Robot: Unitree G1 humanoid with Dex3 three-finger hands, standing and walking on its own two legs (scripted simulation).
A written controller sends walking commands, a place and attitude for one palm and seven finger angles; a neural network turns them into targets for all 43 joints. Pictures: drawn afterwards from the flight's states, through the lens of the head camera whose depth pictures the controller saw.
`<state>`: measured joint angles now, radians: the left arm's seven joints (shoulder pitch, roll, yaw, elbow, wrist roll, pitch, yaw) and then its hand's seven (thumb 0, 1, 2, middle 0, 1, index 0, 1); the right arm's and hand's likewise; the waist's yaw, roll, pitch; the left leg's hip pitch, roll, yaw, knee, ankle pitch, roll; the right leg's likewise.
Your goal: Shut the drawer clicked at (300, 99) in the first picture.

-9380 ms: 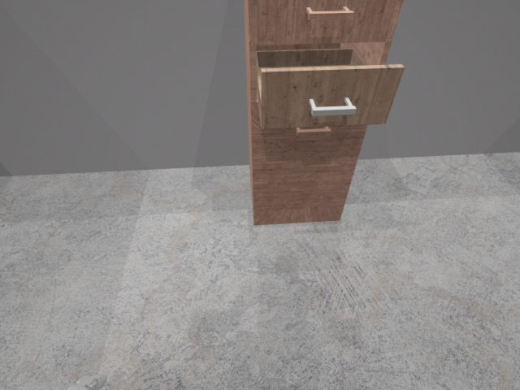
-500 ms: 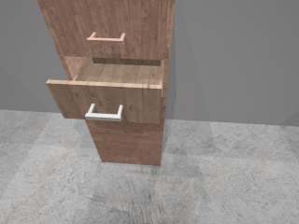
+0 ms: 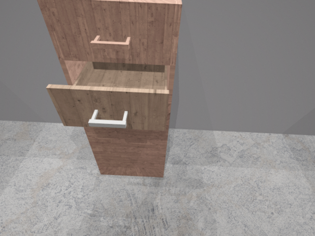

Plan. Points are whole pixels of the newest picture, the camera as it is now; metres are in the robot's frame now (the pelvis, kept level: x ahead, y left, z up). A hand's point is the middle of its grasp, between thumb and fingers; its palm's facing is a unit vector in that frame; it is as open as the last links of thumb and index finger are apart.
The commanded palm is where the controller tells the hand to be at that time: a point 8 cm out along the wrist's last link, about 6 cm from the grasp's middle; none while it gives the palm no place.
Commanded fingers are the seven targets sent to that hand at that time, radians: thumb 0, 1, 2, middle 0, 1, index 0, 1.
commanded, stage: come to a stop and stand still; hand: left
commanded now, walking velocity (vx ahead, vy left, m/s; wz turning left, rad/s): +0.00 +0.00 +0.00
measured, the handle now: (109, 118) +0.47 +0.19 +0.02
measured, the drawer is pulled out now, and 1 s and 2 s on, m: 0.17 0.17 0.17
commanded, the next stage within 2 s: look again from close up in 0.50 s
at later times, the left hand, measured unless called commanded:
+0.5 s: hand out of the picture +0.00 +0.21 -0.17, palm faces +0.02 -0.98 -0.19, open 7.4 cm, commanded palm none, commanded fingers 0.00 0.90 0.90 -0.20 -0.30 -0.20 -0.30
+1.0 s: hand out of the picture -0.04 +0.19 -0.17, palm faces +0.03 -0.99 -0.13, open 7.4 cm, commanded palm none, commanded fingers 0.00 0.90 0.90 -0.20 -0.30 -0.20 -0.30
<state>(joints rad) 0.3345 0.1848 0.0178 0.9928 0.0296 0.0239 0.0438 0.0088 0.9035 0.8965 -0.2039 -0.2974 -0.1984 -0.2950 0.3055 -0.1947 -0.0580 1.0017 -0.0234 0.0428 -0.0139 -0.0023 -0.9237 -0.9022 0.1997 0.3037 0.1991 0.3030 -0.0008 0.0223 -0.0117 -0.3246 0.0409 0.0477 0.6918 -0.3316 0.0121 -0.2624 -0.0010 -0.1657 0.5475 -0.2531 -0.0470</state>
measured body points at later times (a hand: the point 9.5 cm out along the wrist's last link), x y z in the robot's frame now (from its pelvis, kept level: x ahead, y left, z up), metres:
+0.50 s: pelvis -0.01 +0.04 +0.01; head -0.01 +0.04 +0.46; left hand -0.01 +0.26 -0.15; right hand -0.01 -0.18 -0.15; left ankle +0.02 +0.10 -0.73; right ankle +0.03 -0.10 -0.73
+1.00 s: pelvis -0.01 +0.04 +0.01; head -0.02 +0.05 +0.46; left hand -0.04 +0.24 -0.15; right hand -0.02 -0.17 -0.15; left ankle +0.02 +0.10 -0.73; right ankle +0.03 -0.10 -0.73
